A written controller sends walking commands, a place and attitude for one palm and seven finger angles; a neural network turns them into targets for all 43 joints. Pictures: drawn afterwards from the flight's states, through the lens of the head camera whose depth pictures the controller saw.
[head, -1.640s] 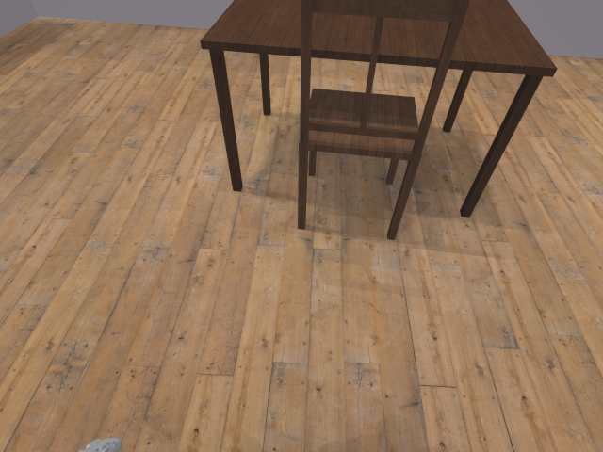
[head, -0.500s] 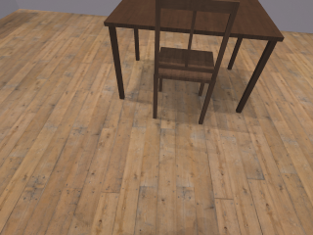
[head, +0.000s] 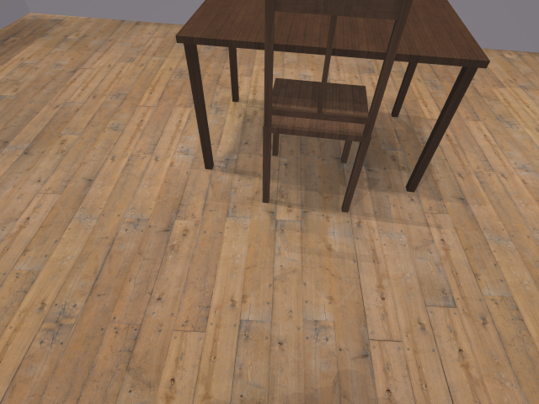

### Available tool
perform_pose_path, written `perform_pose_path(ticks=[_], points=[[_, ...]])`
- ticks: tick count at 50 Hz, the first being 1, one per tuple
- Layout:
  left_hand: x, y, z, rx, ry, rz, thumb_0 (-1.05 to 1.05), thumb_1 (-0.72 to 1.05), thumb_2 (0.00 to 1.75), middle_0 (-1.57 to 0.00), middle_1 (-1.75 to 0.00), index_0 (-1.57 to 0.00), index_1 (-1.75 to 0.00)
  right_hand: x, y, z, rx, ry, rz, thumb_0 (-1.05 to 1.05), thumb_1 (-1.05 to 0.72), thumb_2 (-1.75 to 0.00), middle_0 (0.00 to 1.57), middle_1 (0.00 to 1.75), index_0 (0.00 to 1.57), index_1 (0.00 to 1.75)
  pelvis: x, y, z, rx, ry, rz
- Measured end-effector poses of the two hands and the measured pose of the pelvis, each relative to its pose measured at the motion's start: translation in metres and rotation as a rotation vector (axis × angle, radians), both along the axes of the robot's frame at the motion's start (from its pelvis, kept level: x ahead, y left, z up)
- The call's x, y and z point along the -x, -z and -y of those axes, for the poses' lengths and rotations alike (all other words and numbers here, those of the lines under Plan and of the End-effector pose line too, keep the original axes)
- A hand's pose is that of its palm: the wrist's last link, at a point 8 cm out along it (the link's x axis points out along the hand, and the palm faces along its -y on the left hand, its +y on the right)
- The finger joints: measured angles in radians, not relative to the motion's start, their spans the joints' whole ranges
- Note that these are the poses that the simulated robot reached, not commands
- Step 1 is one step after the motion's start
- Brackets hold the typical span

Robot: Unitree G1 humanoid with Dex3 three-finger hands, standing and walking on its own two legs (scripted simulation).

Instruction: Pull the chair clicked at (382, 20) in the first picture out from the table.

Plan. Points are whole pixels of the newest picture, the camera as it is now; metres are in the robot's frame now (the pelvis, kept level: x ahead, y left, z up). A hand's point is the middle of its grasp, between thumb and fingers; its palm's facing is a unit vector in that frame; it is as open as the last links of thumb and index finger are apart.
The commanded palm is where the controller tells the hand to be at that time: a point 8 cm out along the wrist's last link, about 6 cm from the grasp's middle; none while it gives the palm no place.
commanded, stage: walk to a spot facing it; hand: left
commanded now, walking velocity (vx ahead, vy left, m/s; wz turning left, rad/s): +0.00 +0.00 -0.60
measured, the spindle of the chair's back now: (326, 68) +1.16 -0.11 -0.05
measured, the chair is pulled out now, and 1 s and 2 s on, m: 0.00 0.00 0.00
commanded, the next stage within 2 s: none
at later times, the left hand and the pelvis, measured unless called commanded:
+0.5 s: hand out of the picture +0.03 +0.17 -0.17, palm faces -0.14 -0.98 -0.17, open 7.4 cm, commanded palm none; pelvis +0.05 -0.01 +0.00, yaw -13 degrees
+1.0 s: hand (242, 256) +0.45 +0.10 -0.16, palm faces -0.54 -0.82 -0.19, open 7.4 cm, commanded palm none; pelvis +0.23 -0.01 +0.00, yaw -33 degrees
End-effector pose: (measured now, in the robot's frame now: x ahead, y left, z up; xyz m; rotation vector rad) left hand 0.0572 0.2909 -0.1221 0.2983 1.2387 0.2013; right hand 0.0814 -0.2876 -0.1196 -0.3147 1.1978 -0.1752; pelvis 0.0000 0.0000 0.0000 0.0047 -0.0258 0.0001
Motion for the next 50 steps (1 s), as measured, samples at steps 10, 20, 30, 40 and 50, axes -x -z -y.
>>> perform_pose_path(ticks=[10,20,30,40,50], points=[[0.0,0.019,0.036,0.053,0.065,-0.053,0.01,0.91,0.89,-0.2,-0.3,-0.2,-0.3,0.028,0.025,-0.012,-0.079,0.115,0.025,0.01,-0.9,-0.9,0.2,0.3,0.2,0.3,0.004,0.015,0.01,-0.021,0.111,-0.003],[0.03,0.016,0.078,0.124,0.046,-0.145,0.01,0.91,0.89,-0.21,-0.3,-0.2,-0.3,0.027,0.021,-0.005,-0.115,0.182,-0.003,0.01,-0.91,-0.9,0.2,0.3,0.2,0.3,-0.026,0.007,0.022,-0.004,0.178,-0.027],[-0.016,0.025,0.051,0.147,0.091,-0.262,0.01,0.9,0.89,-0.21,-0.3,-0.2,-0.3,-0.053,-0.001,-0.024,-0.071,0.235,0.129,0.01,-0.91,-0.9,0.2,0.3,0.2,0.3,-0.087,0.006,-0.003,0.009,0.279,-0.062],[-0.218,0.03,0.035,0.132,0.322,-0.092,0.01,0.91,0.89,-0.2,-0.3,-0.19,-0.3,-0.046,-0.007,-0.065,-0.05,0.438,0.106,0.01,-0.9,-0.9,0.2,0.3,0.2,0.3,-0.159,0.003,-0.017,0.025,0.441,-0.04],[-0.413,0.014,0.147,0.185,0.609,0.089,0.01,0.91,0.9,-0.2,-0.3,-0.19,-0.29,0.033,0.001,-0.116,-0.121,0.755,-0.209,0.01,-0.91,-0.9,0.2,0.3,0.2,0.3,-0.23,0.003,0.006,0.026,0.574,-0.038]])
